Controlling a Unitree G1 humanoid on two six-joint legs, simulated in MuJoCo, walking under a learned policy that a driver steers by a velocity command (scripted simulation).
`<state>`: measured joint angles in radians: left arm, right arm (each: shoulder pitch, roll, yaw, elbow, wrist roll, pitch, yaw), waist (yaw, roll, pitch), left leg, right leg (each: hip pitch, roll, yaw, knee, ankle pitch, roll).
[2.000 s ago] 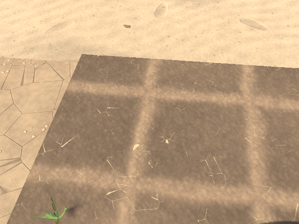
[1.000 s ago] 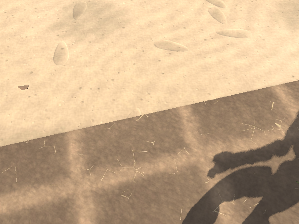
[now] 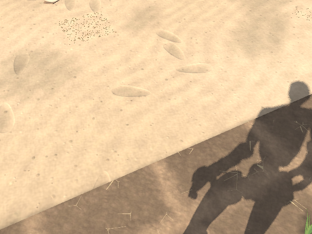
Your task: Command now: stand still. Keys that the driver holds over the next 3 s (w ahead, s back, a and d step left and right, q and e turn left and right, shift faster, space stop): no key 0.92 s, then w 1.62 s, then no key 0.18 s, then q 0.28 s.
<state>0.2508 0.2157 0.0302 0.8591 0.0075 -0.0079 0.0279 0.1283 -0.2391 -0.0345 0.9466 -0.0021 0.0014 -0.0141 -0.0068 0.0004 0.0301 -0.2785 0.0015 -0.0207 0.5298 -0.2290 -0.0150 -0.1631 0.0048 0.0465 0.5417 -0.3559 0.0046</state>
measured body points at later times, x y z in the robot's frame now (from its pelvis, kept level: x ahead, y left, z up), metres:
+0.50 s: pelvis +0.00 -0.01 +0.00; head +0.01 -0.01 +0.45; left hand +0.03 +0.24 -0.14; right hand +0.07 -0.26 -0.15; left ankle +0.03 +0.13 -0.73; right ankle -0.04 -0.12 -0.73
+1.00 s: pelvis +0.00 +0.00 +0.00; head +0.01 -0.01 +0.45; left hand -0.02 +0.23 -0.15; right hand +0.03 -0.25 -0.15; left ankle +0.03 +0.13 -0.73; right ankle -0.04 -0.12 -0.73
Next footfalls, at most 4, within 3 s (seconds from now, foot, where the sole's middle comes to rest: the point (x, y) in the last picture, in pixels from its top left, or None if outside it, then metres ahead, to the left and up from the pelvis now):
1.64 right None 0.46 -0.10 -0.77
2.16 left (135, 186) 0.74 0.13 -0.77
2.74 right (184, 140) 1.07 -0.13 -0.85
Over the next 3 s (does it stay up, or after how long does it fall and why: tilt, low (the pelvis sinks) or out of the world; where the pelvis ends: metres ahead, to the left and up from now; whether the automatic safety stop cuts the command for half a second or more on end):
stays up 0.96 -0.04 -0.08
